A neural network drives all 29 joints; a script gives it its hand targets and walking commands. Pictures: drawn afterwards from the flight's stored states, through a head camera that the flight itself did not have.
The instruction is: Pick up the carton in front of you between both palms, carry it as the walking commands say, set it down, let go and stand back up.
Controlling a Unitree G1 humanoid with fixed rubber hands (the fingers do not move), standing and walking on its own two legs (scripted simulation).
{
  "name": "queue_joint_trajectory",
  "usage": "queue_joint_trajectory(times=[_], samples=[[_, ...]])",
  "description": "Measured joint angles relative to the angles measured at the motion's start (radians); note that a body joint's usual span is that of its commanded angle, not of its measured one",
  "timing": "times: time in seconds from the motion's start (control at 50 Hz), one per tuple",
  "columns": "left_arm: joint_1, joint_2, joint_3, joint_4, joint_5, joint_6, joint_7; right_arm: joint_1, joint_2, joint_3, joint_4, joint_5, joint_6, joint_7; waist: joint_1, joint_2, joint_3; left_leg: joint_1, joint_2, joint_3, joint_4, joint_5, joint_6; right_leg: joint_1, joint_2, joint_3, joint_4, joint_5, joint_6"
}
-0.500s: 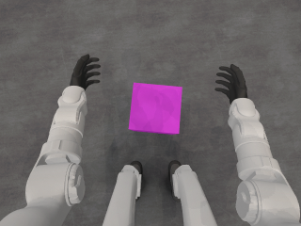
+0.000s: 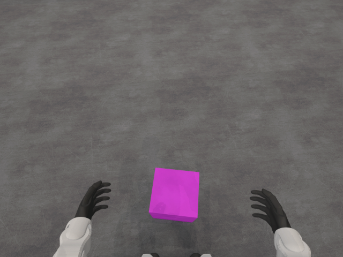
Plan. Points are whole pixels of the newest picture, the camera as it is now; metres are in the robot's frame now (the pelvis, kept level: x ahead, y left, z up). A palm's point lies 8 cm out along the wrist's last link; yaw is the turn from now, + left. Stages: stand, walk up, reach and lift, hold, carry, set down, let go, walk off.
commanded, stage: let go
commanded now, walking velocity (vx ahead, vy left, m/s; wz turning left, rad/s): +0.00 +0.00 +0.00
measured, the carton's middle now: (174, 196) +0.38 +0.00 -0.63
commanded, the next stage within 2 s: stand in 0.62 s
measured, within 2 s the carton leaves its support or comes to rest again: neither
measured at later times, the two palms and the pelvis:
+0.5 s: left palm (68, 250) +0.16 +0.23 -0.05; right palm (292, 249) +0.16 -0.23 -0.05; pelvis +0.00 +0.00 +0.02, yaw +0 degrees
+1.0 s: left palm out of the picture +0.13 +0.29 -0.07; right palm out of the picture +0.14 -0.29 -0.07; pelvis +0.01 +0.00 +0.02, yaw +0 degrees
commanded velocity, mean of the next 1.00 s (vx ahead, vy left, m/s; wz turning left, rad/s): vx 0.00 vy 0.00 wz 0.00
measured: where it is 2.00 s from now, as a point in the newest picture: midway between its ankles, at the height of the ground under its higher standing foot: outside the picture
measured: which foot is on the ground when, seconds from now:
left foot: down 0.00-1.00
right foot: down 0.00-1.00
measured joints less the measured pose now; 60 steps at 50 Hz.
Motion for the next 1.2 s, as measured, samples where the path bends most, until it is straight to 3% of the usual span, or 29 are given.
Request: queue_joint_trajectory(times=[0.14, 0.26, 0.46, 0.54, 0.62, 0.7, 0.82, 1.2], samples=[[0.181, 0.006, -0.034, -0.063, -0.010, 0.012, -0.010, 0.169, -0.026, 0.030, -0.056, 0.010, 0.014, 0.011, 0.011, 0.003, 0.052, 0.284, 0.005, 0.002, -0.141, 0.032, 0.003, 0.284, -0.003, 0.007, -0.144, 0.035, 0.001], [0.245, 0.017, -0.056, -0.099, -0.015, 0.071, -0.032, 0.203, -0.042, 0.038, -0.071, 0.002, 0.074, 0.023, 0.024, 0.013, 0.093, 0.443, 0.005, 0.007, -0.182, 0.035, 0.007, 0.440, -0.006, 0.012, -0.183, 0.038, 0.002], [0.232, 0.014, -0.063, -0.126, -0.006, 0.161, -0.049, 0.164, -0.029, 0.030, -0.078, -0.028, 0.163, 0.029, 0.029, 0.019, 0.163, 0.549, 0.005, 0.008, -0.167, 0.022, 0.007, 0.547, -0.007, 0.005, -0.167, 0.023, 0.001], [0.229, 0.009, -0.061, -0.132, 0.002, 0.172, -0.047, 0.168, -0.027, 0.027, -0.085, -0.032, 0.175, 0.030, 0.028, 0.017, 0.178, 0.562, 0.007, 0.008, -0.163, 0.020, 0.005, 0.561, -0.006, 0.003, -0.163, 0.021, -0.001], [0.240, 0.015, -0.062, -0.112, -0.005, 0.147, -0.026, 0.169, -0.036, 0.038, -0.118, -0.042, 0.232, 0.000, 0.028, 0.011, 0.179, 0.562, 0.009, 0.014, -0.144, 0.009, 0.003, 0.554, -0.003, 0.007, -0.136, 0.009, -0.003], [0.233, 0.052, -0.068, -0.010, 0.020, 0.099, 0.021, 0.153, -0.075, 0.039, -0.002, -0.045, 0.146, -0.050, 0.031, 0.014, 0.114, 0.483, 0.015, 0.012, -0.096, -0.010, -0.001, 0.484, 0.004, 0.001, -0.106, -0.002, -0.005], [0.232, 0.114, -0.047, 0.091, 0.027, 0.057, 0.039, 0.148, -0.133, 0.025, 0.129, -0.052, 0.069, -0.062, 0.037, 0.020, 0.078, 0.443, 0.018, 0.011, -0.087, -0.016, -0.001, 0.447, 0.005, -0.002, -0.104, -0.004, -0.005], [0.198, 0.139, -0.067, 0.243, 0.015, 0.023, 0.050, 0.121, -0.163, 0.051, 0.296, -0.044, 0.019, -0.074, 0.032, 0.020, 0.069, 0.483, 0.013, 0.014, -0.145, 0.001, 0.003, 0.483, -0.006, -0.003, -0.149, 0.005, -0.003]])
